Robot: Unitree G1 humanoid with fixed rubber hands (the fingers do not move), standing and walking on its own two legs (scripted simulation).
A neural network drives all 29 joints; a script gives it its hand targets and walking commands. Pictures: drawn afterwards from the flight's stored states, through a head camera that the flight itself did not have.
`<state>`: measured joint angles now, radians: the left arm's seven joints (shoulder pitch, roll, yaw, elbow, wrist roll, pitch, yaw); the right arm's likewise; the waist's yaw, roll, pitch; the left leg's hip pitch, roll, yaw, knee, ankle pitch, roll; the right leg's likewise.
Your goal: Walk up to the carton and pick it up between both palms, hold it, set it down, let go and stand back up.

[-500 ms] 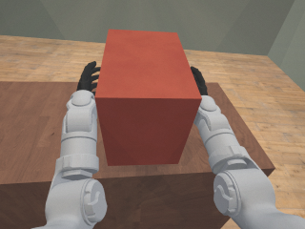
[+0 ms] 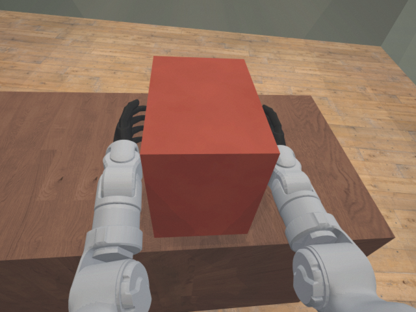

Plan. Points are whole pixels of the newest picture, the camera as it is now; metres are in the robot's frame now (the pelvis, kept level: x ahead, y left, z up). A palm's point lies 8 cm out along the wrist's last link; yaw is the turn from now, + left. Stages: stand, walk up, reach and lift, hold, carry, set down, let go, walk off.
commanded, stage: set down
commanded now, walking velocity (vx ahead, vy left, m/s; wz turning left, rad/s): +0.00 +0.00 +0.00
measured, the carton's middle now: (200, 145) +0.44 +0.01 +0.09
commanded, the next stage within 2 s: none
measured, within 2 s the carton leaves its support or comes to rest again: rests again in 1.94 s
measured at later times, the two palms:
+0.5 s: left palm (119, 156) +0.39 +0.16 +0.12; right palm (270, 158) +0.39 -0.12 +0.11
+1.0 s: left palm (126, 166) +0.39 +0.15 +0.09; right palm (272, 161) +0.40 -0.13 +0.10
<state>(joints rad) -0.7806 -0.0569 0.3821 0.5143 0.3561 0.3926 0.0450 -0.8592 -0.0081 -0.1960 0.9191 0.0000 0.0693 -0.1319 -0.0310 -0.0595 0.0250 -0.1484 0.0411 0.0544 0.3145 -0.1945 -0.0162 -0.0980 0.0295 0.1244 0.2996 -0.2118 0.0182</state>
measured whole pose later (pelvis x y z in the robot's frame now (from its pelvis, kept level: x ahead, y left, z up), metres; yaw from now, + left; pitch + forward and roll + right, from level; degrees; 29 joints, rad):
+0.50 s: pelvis -0.02 +0.01 +0.00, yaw +0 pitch +9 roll -1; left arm -0.71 -0.06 0.30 0.49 0.27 0.33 0.13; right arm -0.79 -0.01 -0.19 0.90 0.00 -0.01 -0.12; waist -0.02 -0.05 -0.10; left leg -0.35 0.05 0.05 0.37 -0.15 -0.02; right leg -0.25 0.03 0.11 0.24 -0.14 0.01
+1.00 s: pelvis -0.03 +0.00 +0.00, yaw +0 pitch +8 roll -1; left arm -0.80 -0.09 0.48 0.74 0.35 0.17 0.07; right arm -0.84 0.03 -0.43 0.95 -0.24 -0.03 -0.02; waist 0.02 -0.03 -0.06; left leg -0.32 0.05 0.05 0.31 -0.13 -0.01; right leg -0.26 0.03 0.10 0.26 -0.15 0.02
